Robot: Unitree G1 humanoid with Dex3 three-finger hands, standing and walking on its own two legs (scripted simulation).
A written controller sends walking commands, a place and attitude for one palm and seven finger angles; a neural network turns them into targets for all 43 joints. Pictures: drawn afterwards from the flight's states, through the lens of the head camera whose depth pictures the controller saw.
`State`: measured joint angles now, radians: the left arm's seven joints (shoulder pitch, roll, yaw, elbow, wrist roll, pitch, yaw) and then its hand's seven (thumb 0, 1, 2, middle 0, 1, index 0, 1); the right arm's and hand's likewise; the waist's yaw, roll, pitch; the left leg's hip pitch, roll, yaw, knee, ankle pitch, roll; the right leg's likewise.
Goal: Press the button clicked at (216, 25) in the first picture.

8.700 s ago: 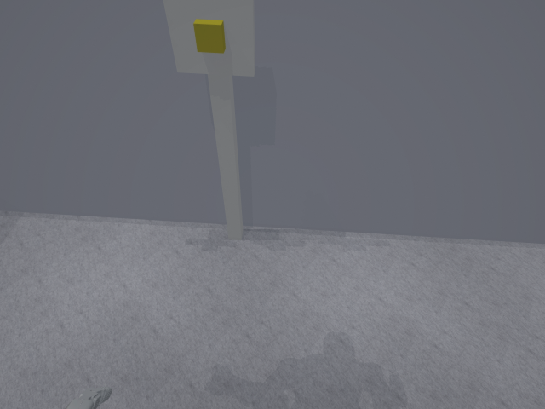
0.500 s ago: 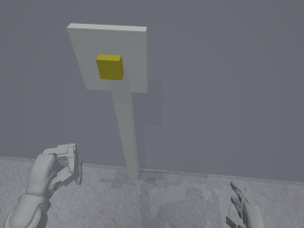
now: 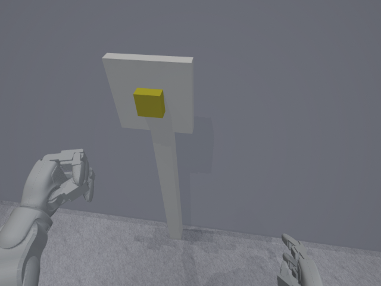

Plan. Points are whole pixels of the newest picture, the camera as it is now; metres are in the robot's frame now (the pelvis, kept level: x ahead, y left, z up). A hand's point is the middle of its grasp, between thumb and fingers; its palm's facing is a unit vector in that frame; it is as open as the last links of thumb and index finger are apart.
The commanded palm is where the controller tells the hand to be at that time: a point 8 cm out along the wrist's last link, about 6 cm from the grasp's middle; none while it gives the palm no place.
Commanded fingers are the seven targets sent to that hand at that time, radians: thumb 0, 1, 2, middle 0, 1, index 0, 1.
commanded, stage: raise the hand and make a fist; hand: left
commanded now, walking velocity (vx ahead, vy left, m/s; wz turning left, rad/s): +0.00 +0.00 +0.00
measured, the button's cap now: (150, 102) +0.50 +0.16 +0.15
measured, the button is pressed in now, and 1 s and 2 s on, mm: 0 0 0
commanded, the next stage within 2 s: aim a knuckle at the button in 0.34 s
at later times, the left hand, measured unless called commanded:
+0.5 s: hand (97, 199) +0.22 +0.19 +0.14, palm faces +0.00 -1.00 -0.09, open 3.1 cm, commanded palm +0.20 +0.24 +0.15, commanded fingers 0.00 0.90 0.90 -1.30 -1.50 -1.30 -1.50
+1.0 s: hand (121, 164) +0.30 +0.18 +0.13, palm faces -0.01 -1.00 -0.04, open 3.1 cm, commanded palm +0.28 +0.23 +0.13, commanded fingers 0.00 0.90 0.90 -1.30 -1.50 -1.30 -1.50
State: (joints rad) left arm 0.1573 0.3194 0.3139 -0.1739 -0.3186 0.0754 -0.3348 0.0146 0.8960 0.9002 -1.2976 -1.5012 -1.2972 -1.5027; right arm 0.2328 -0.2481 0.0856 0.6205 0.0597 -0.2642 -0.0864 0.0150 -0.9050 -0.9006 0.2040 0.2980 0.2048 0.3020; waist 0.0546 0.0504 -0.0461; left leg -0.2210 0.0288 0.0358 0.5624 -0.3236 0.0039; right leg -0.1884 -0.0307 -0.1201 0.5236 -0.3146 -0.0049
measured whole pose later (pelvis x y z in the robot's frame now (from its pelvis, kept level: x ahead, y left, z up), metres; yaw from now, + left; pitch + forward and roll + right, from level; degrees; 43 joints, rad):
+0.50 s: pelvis -0.02 -0.02 +0.00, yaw -1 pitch -3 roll +0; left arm 0.19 0.30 0.28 -0.13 -0.30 0.07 -0.32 0.01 0.89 0.90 -1.30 -1.50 -1.30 -1.50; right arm 0.23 -0.25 0.08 0.63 0.06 -0.28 -0.10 0.02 -0.91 -0.90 0.20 0.30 0.20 0.30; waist 0.04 0.06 -0.03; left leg -0.19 0.05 0.04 0.52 -0.28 -0.02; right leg -0.18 -0.01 -0.12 0.51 -0.28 -0.03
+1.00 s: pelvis -0.01 -0.01 +0.00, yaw -2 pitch +0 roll +0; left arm -0.11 0.28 0.25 0.16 -0.25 0.00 -0.25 0.02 0.90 0.90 -1.30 -1.50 -1.30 -1.50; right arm 0.24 -0.25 0.06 0.65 0.06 -0.26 -0.09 0.01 -0.91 -0.90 0.20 0.30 0.20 0.30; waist 0.01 0.04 -0.02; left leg -0.23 0.04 0.06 0.53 -0.29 -0.01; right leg -0.23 -0.02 -0.09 0.53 -0.30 -0.02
